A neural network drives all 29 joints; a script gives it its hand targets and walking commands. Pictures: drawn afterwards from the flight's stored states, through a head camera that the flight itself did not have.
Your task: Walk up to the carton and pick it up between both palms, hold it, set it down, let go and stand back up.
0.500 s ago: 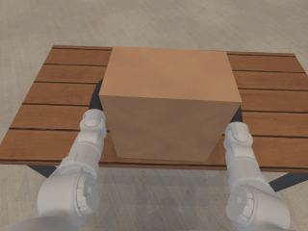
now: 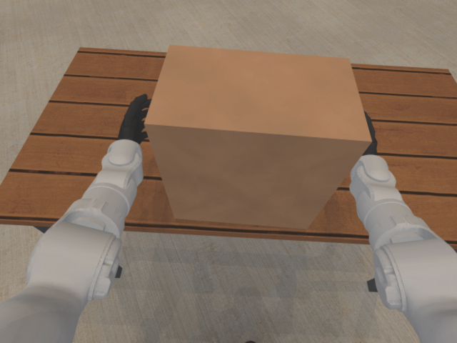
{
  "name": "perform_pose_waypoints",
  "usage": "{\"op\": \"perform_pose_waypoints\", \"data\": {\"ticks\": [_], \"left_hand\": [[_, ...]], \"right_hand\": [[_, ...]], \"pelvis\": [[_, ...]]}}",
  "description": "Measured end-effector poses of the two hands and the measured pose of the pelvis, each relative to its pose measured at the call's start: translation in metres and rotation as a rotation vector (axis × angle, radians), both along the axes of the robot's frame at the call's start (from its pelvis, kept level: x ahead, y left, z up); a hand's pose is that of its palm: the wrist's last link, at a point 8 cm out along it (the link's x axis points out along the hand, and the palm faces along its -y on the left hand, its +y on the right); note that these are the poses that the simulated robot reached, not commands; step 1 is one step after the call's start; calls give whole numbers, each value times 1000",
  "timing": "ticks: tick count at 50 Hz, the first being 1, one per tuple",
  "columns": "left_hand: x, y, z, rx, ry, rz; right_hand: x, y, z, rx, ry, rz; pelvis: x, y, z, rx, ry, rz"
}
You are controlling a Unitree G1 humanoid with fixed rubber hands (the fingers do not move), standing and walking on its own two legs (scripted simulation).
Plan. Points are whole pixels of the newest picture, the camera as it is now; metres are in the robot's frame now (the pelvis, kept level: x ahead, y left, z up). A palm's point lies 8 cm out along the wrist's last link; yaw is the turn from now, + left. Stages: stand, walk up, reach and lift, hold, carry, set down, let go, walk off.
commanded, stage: set down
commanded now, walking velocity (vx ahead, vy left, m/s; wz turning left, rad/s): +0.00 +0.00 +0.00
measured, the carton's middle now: (248, 150) +0.45 -0.03 +0.06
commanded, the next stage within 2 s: none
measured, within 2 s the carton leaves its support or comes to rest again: neither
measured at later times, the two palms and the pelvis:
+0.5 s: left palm (112, 122) +0.45 +0.19 +0.12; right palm (389, 143) +0.43 -0.26 +0.11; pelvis -0.04 -0.02 -0.01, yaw +2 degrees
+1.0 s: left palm (102, 84) +0.46 +0.19 +0.19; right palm (418, 110) +0.44 -0.26 +0.18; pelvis -0.01 -0.01 +0.02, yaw +2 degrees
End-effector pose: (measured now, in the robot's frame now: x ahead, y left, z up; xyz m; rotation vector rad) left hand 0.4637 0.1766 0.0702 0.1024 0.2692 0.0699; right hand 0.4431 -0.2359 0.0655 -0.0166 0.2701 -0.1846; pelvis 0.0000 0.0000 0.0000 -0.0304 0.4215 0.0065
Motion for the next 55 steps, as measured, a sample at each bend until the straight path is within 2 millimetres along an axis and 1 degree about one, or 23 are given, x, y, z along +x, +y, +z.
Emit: {"op": "perform_pose_waypoints", "data": {"ticks": [5, 8, 12, 15, 18, 24, 30, 34, 37, 44, 49, 52, 55], "left_hand": [[-7, 11, 1, 5, 6, 10], [-11, 13, 4, 2, -2, 9], [-14, 14, 10, -4, -5, 10], [-14, 13, 17, -12, -15, 11], [-13, 12, 28, -14, -36, 6], [-11, 14, 49, -5, -37, 17], [-9, 18, 65, -3, -34, 34], [-7, 19, 78, -1, -54, 27], [-6, 19, 85, -2, -41, 17], [-2, 13, 106, -18, -16, 1], [-2, 9, 119, -24, -1, -18], [-7, 8, 122, -24, -4, -34], [-16, 11, 117, -30, -1, -40]], "right_hand": [[-6, -18, 9, -1, 7, -3], [-9, -27, 16, 1, -5, -1], [-14, -33, 25, 4, -10, 6], [-15, -33, 31, 4, -13, 16], [-15, -29, 39, 10, -32, 29], [-15, -22, 46, 26, -19, 24], [-14, -16, 52, 36, -12, 12], [-11, -15, 62, 36, -39, 9], [-10, -17, 69, 44, -35, -3], [-6, -26, 94, 37, -32, -10], [-7, -29, 112, 24, -38, -2], [-11, -27, 116, 10, -50, 14], [-20, -25, 111, 10, -57, 20]], "pelvis": [[-10, -5, -3, 4, 15, 6], [-16, -7, -6, 8, 22, 10], [-25, -11, -10, 17, 25, 13], [-30, -13, -12, 23, 25, 16], [-34, -15, -12, 27, 19, 19], [-38, -16, -11, 31, 0, 28], [-36, -16, -7, 31, -27, 33], [-31, -15, -2, 28, -48, 33], [-27, -14, 3, 26, -79, 34], [-17, -13, 11, 26, -138, 28], [-12, -13, 18, 29, -199, 23], [-9, -13, 22, 30, -244, 22], [-6, -12, 24, 32, -270, 22]]}}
